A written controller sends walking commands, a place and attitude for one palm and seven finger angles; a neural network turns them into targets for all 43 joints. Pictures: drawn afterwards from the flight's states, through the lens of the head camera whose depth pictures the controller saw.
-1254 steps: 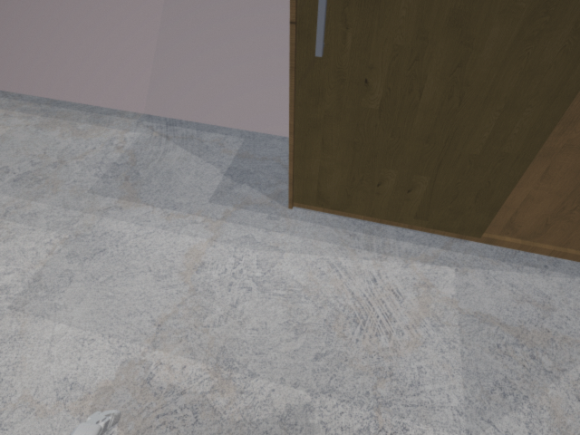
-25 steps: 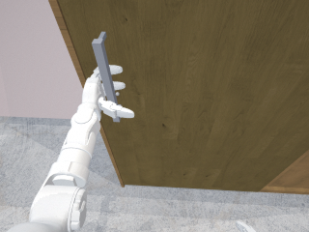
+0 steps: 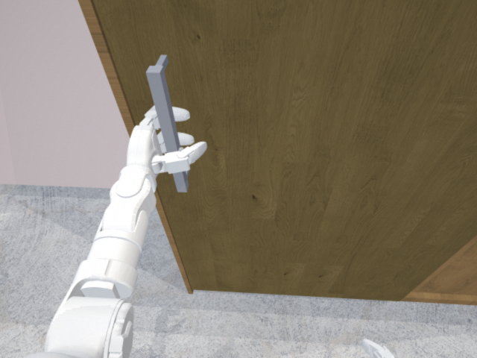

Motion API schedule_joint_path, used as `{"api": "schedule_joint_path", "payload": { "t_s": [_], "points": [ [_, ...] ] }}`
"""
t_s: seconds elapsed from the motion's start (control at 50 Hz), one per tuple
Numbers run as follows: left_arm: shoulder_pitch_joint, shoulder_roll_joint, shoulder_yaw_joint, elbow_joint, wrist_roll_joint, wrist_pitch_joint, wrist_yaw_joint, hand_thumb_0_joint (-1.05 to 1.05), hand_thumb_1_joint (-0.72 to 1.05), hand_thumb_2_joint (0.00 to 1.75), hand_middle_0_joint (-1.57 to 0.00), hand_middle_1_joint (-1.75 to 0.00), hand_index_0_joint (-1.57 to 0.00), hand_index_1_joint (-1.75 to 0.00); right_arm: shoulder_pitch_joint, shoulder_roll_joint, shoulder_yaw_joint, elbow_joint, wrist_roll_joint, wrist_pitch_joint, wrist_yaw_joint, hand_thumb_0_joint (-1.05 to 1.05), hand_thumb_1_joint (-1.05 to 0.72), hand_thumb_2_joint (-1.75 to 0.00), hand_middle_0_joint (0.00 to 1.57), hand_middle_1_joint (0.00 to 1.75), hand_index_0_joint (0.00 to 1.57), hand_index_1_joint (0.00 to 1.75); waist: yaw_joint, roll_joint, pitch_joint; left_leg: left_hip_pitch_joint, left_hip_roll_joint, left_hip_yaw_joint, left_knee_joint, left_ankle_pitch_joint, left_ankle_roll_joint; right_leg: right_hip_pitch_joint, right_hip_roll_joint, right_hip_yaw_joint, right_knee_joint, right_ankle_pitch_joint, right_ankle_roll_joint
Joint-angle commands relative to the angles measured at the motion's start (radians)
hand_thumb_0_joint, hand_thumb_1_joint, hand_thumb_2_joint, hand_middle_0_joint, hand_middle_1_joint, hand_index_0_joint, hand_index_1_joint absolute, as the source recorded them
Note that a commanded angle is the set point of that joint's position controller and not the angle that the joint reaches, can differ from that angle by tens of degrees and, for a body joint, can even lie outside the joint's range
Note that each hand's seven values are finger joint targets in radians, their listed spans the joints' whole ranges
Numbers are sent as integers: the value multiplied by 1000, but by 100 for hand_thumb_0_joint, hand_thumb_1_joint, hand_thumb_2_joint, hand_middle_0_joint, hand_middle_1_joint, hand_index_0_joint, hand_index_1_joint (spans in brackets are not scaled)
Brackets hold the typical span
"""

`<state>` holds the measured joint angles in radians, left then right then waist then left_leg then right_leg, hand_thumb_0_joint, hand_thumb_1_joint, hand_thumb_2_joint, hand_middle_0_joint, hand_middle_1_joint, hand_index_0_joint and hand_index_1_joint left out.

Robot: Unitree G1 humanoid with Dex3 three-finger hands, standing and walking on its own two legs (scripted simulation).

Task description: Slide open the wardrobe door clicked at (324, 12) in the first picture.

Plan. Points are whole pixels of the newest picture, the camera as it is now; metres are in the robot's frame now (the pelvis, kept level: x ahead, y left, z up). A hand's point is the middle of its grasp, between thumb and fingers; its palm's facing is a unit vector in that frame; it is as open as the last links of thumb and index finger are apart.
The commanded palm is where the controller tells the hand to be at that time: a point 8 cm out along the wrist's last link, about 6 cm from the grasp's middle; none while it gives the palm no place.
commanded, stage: grip the handle and tug to test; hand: left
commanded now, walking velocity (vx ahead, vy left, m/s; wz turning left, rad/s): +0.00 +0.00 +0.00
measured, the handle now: (174, 132) +0.47 +0.13 +0.14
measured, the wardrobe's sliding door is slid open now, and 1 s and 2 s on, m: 0.00 0.00 0.01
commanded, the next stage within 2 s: tug the door sideways, standing still in 0.92 s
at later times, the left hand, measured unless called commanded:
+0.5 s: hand (180, 150) +0.42 +0.11 +0.15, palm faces -0.03 -1.00 +0.00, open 5.5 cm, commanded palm +0.39 +0.16 +0.15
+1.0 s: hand (180, 150) +0.41 +0.11 +0.15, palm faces -0.04 -1.00 +0.01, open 5.5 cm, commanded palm +0.37 +0.16 +0.15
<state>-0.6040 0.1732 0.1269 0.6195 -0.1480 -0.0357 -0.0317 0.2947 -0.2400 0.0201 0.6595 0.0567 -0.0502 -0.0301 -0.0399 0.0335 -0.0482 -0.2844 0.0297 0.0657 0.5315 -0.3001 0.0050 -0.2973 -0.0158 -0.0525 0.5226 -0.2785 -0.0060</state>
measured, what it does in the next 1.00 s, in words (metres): stands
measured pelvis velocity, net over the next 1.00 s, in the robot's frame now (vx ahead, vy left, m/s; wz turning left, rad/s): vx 0.02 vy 0.00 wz -0.02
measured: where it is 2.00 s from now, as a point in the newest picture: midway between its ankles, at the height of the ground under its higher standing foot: outside the picture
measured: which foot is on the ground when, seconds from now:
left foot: down 0.00-1.00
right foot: down 0.00-1.00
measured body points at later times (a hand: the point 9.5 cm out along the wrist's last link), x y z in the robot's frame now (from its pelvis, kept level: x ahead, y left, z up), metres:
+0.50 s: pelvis +0.01 +0.00 +0.00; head +0.02 -0.01 +0.45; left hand +0.41 +0.16 +0.15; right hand +0.13 -0.25 -0.11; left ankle -0.02 +0.11 -0.73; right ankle -0.01 -0.12 -0.73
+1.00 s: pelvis +0.02 +0.00 +0.00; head +0.03 -0.01 +0.45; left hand +0.41 +0.16 +0.15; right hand +0.15 -0.25 -0.10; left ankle -0.02 +0.11 -0.73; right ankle -0.01 -0.12 -0.73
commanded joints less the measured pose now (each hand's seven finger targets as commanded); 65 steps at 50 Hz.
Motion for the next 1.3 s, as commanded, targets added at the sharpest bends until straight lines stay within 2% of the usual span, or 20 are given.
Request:
{"api": "schedule_joint_path", "payload": {
  "t_s": [0.0, 0.08, 0.2, 0.34, 0.4, 0.48, 0.54, 0.6, 0.62, 0.74, 0.78, 0.8, 0.86, 0.92, 0.96, 1.0, 1.04, 1.08, 1.16, 1.28],
  "points": [
    [-439, 116, 3, -264, -5, -73, -18, 0, 71, 82, -43, -137, -43, -137, -44, -122, -43, -133, -3, -38, -11, 0, -90, -90, 20, 30, 20, 30, 1, -48, -302, 156, -21, -47, -37, 352, 25, 101, 34, 2, -38, 375, -20],
    [-435, 84, -21, -302, -9, -66, -22, 0, 90, 90, -45, -140, -45, -140, -56, -114, -42, -138, 1, -43, -9, 0, -90, -90, 20, 30, 20, 30, 2, -24, -309, 176, -21, -47, -34, 363, 24, 90, 36, 4, -37, 381, -22],
    [-414, 80, -27, -300, -9, -51, -25, 0, 90, 90, -45, -140, -45, -140, -54, -121, -43, -138, -2, -34, -12, 0, -90, -90, 20, 30, 20, 30, -2, -65, -311, 177, -21, -50, -32, 396, 26, 108, 36, -1, -36, 412, -19],
    [-421, 83, -22, -317, -11, -37, -27, 0, 90, 90, -45, -140, -45, -140, -61, -115, -40, -142, -3, -29, -12, 0, -90, -90, 20, 30, 20, 30, -2, -57, -302, 171, -27, -43, -31, 378, 28, 107, 36, 2, -40, 418, -17],
    [-423, 116, -1, -307, -6, -34, -27, 0, 90, 90, -45, -140, -45, -140, -62, -121, -41, -140, -4, -22, -16, 0, -90, -90, 20, 30, 20, 30, 0, -61, -296, 166, -27, -47, -32, 381, 30, 116, 34, 2, -41, 415, -19],
    [-442, 94, -15, -314, -12, -27, -30, 0, 90, 90, -45, -140, -45, -140, -63, -113, -38, -140, -3, -21, -15, 0, -90, -90, 20, 30, 20, 30, -7, -51, -299, 171, -30, -42, -30, 373, 29, 106, 35, 3, -44, 421, -17],
    [-345, 116, 18, -318, -16, -25, -36, 0, 90, 90, -45, -140, -45, -140, -69, -115, -40, -153, -4, -19, -13, 0, -90, -90, 20, 30, 20, 30, 19, -60, -323, 166, -31, -37, -30, 400, 30, 140, 34, 4, -38, 451, -18],
    [-347, 123, 13, -324, -15, -22, -42, 0, 90, 90, -45, -140, -45, -140, -73, -120, -38, -157, -4, -13, -15, 0, -90, -90, 20, 30, 20, 30, 15, -67, -304, 154, -31, -39, -35, 387, 29, 146, 32, 1, -39, 443, -18],
    [-331, 102, 2, -351, -17, -22, -44, 0, 90, 90, -45, -140, -45, -140, -81, -113, -37, -166, -3, -16, -12, 0, -90, -90, 20, 30, 20, 30, 21, -40, -314, 164, -31, -34, -35, 397, 30, 145, 33, 4, -38, 455, -19],
    [-241, 108, 14, -413, -22, -8, -49, 0, 90, 90, -45, -140, -45, -140, -91, -112, -40, -186, -1, -14, -9, 0, -90, -90, 20, 30, 20, 30, 33, -54, -317, 163, -29, -24, -42, 417, 29, 175, 33, 4, -40, 490, -17],
    [-186, 110, 28, -433, -26, 1, -49, 0, 90, 90, -45, -140, -45, -140, -93, -111, -39, -195, -3, -14, -6, 0, -90, -90, 20, 30, 20, 30, 43, -55, -323, 165, -29, -23, -41, 439, 27, 192, 32, 2, -37, 515, -18],
    [-145, 143, 57, -424, -25, 6, -47, 0, 90, 90, -45, -140, -45, -140, -95, -117, -41, -197, -4, -9, -8, 0, -90, -90, 20, 30, 20, 30, 57, -68, -316, 155, -28, -24, -45, 456, 27, 215, 30, 1, -37, 529, -20],
    [-105, 116, 35, -488, -29, 20, -54, 0, 90, 90, -45, -140, -45, -140, -105, -109, -40, -211, 0, -6, -5, 0, -90, -90, 20, 30, 20, 30, 50, -70, -314, 165, -27, -14, -48, 472, 27, 217, 31, 2, -40, 556, -15],
    [-81, 152, 63, -514, -26, 41, -48, 0, 90, 90, -45, -140, -45, -140, -108, -111, -40, -212, 0, 5, -6, 0, -90, -90, 20, 30, 20, 30, 54, -52, -291, 162, -24, -12, -52, 480, 26, 220, 30, 3, -45, 566, -16],
    [-69, 122, 35, -551, -22, 55, -45, 0, 90, 90, -45, -140, -45, -140, -111, -106, -42, -220, 0, 5, -4, 0, -90, -90, 20, 30, 20, 30, 50, -49, -299, 178, -23, -13, -49, 509, 25, 218, 32, 1, -43, 580, -15],
    [-9, 149, 67, -578, -23, 71, -37, 0, 90, 90, -45, -140, -45, -140, -113, -111, -45, -226, -4, 10, -5, 0, -90, -90, 20, 30, 20, 30, 65, -50, -320, 188, -21, -12, -46, 557, 25, 247, 29, 1, -39, 618, -15],
    [-168, 67, -28, -574, -21, 90, -31, 0, 90, 90, -45, -140, -45, -140, -104, -104, -42, -207, -2, 12, -7, 0, -90, -90, 20, 30, 20, 30, 17, -54, -288, 200, -20, -18, -39, 538, 25, 186, 33, -4, -47, 594, -10],
    [-287, 62, -40, -532, -10, 108, -12, 0, 90, 90, -45, -140, -45, -140, -89, -109, -46, -178, -5, 17, -13, 0, -90, -90, 20, 30, 20, 30, -12, -42, -259, 206, -18, -28, -30, 506, 23, 128, 37, -4, -54, 541, -10],
    [-284, -17, -107, -514, 10, 121, 12, 0, 90, 90, -45, -140, -45, -140, -82, -97, -46, -166, -12, 20, -12, 0, -90, -90, 20, 30, 20, 30, -14, -3, -299, 248, -17, -43, -7, 576, 20, 99, 34, -12, -39, 534, -13],
    [-351, -100, -192, -499, 15, 95, 20, 0, 90, 90, -45, -140, -45, -140, -86, -94, -44, -157, -21, 17, -7, 0, -90, -90, 20, 30, 20, 30, -28, -47, -336, 269, -14, -68, 1, 561, 19, 76, 35, -20, -24, 494, -14]
  ]
}}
